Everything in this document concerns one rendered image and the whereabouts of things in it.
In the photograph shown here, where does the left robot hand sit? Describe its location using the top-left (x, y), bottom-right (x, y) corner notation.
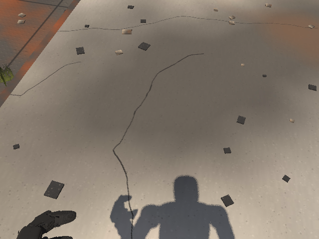
top-left (16, 210), bottom-right (77, 239)

